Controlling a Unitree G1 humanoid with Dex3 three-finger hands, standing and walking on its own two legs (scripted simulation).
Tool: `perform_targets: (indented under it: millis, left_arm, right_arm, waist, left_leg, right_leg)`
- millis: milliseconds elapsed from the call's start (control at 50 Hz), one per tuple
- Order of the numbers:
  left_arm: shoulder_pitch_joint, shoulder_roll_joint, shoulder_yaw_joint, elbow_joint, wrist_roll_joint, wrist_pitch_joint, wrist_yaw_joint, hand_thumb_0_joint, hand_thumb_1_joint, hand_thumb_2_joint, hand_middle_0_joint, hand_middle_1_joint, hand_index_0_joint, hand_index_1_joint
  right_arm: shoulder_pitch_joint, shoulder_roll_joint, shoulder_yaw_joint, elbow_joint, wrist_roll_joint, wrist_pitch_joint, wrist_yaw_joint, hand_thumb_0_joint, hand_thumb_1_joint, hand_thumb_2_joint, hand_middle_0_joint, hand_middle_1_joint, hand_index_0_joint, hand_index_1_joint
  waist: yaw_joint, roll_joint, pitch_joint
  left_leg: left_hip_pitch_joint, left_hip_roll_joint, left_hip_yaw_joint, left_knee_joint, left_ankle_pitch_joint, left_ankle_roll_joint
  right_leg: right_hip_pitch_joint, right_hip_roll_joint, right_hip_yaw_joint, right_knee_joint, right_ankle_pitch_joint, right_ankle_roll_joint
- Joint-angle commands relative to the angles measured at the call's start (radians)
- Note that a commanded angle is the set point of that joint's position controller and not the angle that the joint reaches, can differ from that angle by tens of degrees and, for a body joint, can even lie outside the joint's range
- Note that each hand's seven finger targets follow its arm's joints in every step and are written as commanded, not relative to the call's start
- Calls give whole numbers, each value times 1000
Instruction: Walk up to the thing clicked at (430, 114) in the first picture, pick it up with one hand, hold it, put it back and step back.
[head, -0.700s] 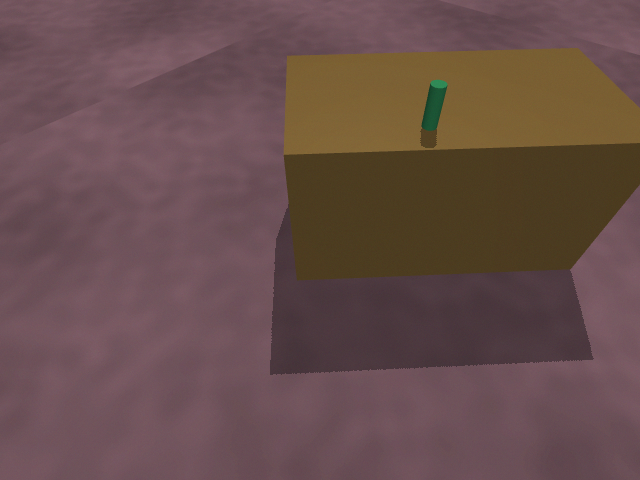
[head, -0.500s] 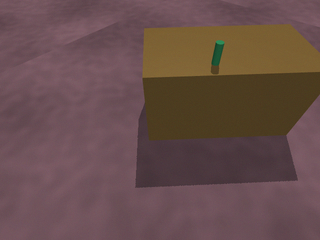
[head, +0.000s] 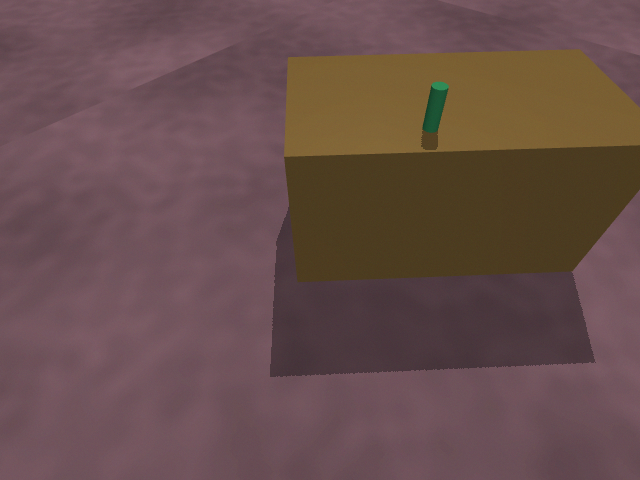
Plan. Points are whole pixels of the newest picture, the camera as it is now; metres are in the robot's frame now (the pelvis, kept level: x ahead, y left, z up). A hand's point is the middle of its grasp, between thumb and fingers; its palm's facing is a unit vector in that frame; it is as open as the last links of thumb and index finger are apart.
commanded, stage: stand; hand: right
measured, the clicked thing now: (434, 108) +1.04 -0.26 -0.12
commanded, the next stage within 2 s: walk up in 0.42 s
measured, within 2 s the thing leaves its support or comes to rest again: neither
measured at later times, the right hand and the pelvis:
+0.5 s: hand out of the picture +0.08 -0.25 -0.16, palm faces -0.04 +0.94 -0.33, open 7.3 cm; pelvis +0.01 +0.00 +0.00, yaw +1 degrees
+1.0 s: hand (516, 470) +0.17 -0.24 -0.14, palm faces -0.02 +0.91 -0.41, open 7.4 cm; pelvis +0.15 +0.04 -0.01, yaw +1 degrees
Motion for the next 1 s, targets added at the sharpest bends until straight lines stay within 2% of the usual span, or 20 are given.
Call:
perform_targets:
  millis: [0,260,380,400,420,460,480,500,560,600,620,640,660,680,700,740,820,840,900,980]
  left_arm:
    - [-40,213,44,-63,-1,-26,16,0,900,900,-200,-300,-200,-300]
    - [-35,212,43,-57,-1,-25,17,0,900,900,-200,-300,-200,-300]
    - [-29,212,43,-57,-1,-28,17,0,900,900,-200,-300,-200,-300]
    - [36,291,112,-112,20,-33,-12,0,900,900,-200,-300,-200,-300]
    - [55,296,121,-103,28,-30,-21,0,900,900,-200,-300,-200,-300]
    - [85,302,140,-131,32,-29,-30,0,900,900,-200,-300,-200,-300]
    - [109,325,151,-141,34,-33,-31,0,900,900,-200,-300,-200,-300]
    - [130,335,158,-158,40,-41,-30,0,900,900,-200,-300,-200,-300]
    - [84,330,157,-212,43,-40,-40,0,900,900,-200,-300,-200,-300]
    - [-4,313,149,-261,37,-34,-50,0,900,900,-200,-300,-200,-300]
    - [-23,292,140,-276,30,-24,-55,0,900,900,-200,-300,-200,-300]
    - [-9,238,121,-291,33,-19,-57,0,900,900,-200,-300,-200,-300]
    - [9,149,102,-315,26,-19,-57,0,900,900,-200,-300,-200,-300]
    - [30,214,118,-307,26,-11,-48,0,900,900,-200,-300,-200,-300]
    - [41,273,119,-291,18,-12,-42,0,900,900,-200,-300,-200,-300]
    - [132,271,118,-249,5,-18,-46,0,900,900,-200,-300,-200,-300]
    - [118,251,116,-265,13,-18,-61,0,900,900,-200,-300,-200,-300]
    - [98,244,115,-279,13,-16,-63,0,900,900,-200,-300,-200,-300]
    - [46,225,111,-317,11,-10,-75,0,900,900,-200,-300,-200,-300]
    - [-29,199,111,-363,14,-10,-92,0,900,900,-200,-300,-200,-300]
  right_arm:
    - [-40,-202,-37,-58,-3,-26,-15,0,-900,-900,200,300,200,300]
    - [-33,-205,-36,-51,-2,-24,-14,0,-900,-900,200,300,200,300]
    - [-36,-207,-38,-53,-2,-24,-14,0,-900,-900,200,300,200,300]
    - [34,-270,-91,-102,-19,-40,2,0,-900,-900,200,300,200,300]
    - [27,-275,-97,-108,-28,-42,10,0,-900,-900,200,300,200,300]
    - [-58,-238,-96,-166,-33,-44,21,0,-900,-900,200,300,200,300]
    - [-85,-216,-100,-189,-38,-47,24,0,-900,-900,200,300,200,300]
    - [-72,-226,-103,-198,-38,-53,23,0,-900,-900,200,300,200,300]
    - [3,-233,-115,-209,-31,-67,38,0,-900,-900,200,300,200,300]
    - [113,-225,-126,-189,-27,-77,40,0,-900,-900,200,300,200,300]
    - [189,-225,-139,-167,-29,-82,37,0,-900,-900,200,300,200,300]
    - [328,-262,-166,-130,-36,-86,21,0,-900,-900,200,300,200,300]
    - [444,-383,-199,-128,-54,-91,5,0,-900,-900,200,300,200,300]
    - [349,-432,-199,-182,-43,-96,5,0,-900,-900,200,300,200,300]
    - [271,-399,-186,-214,-18,-97,4,0,-900,-900,200,300,200,300]
    - [184,-312,-151,-260,-14,-103,1,0,-900,-900,200,300,200,300]
    - [264,-295,-144,-274,-7,-115,0,0,-900,-900,200,300,200,300]
    - [269,-302,-147,-281,-7,-115,-1,0,-900,-900,200,300,200,300]
    - [288,-302,-146,-303,-3,-113,-4,0,-900,-900,200,300,200,300]
    - [275,-315,-146,-336,-3,-104,-4,0,-900,-900,200,300,200,300]
  waist:
    - [3,-10,-84]
    - [1,-17,-74]
    - [2,-7,-90]
    - [15,-60,-176]
    - [32,-60,-94]
    - [77,-116,61]
    - [103,-185,108]
    - [106,-160,102]
    - [59,-148,52]
    - [-16,-167,25]
    - [-57,-106,-3]
    - [-124,46,-73]
    - [-170,335,-75]
    - [-125,199,-54]
    - [-80,61,30]
    - [-10,43,44]
    - [-29,100,46]
    - [-30,112,60]
    - [-40,121,69]
    - [-40,111,50]
  left_leg:
    - [4,113,-79,-42,149,36]
    - [8,116,-82,-50,120,36]
    - [18,115,-77,-36,158,39]
    - [-13,62,-76,56,-322,104]
    - [-142,62,-83,86,-470,109]
    - [-388,15,0,226,-361,83]
    - [-481,10,47,389,-273,52]
    - [-536,53,6,426,-297,48]
    - [-403,72,-1,369,-321,37]
    - [-183,61,31,209,-177,42]
    - [5,12,87,105,-75,31]
    - [260,1,34,81,-56,36]
    - [352,247,-401,-110,-420,104]
    - [211,389,-677,-184,-596,198]
    - [98,388,-595,-172,-535,214]
    - [101,298,-373,-112,-282,190]
    - [104,256,-154,-79,234,184]
    - [93,259,-131,-77,291,200]
    - [80,220,-50,-60,413,171]
    - [27,203,-10,-33,339,160]
  right_leg:
    - [18,-134,94,-45,139,-19]
    - [11,-135,95,-57,104,-16]
    - [27,-140,96,-57,163,-18]
    - [80,-80,82,19,-332,-56]
    - [42,-111,139,15,-512,-84]
    - [52,-216,275,-75,-603,-154]
    - [77,-315,387,-170,-573,-212]
    - [133,-368,438,-189,-463,-259]
    - [64,-312,316,-161,-406,-241]
    - [-64,-247,179,-73,-291,-190]
    - [-176,-179,83,51,-269,-156]
    - [-341,-101,0,309,-225,-109]
    - [-591,58,-53,652,-395,-54]
    - [-605,43,136,758,-395,-51]
    - [-584,-21,208,794,-298,-51]
    - [-546,-55,199,755,-190,-38]
    - [-490,-68,129,625,-98,8]
    - [-485,-75,121,588,-84,15]
    - [-452,-78,66,486,-4,2]
    - [-322,-75,-5,314,78,-28]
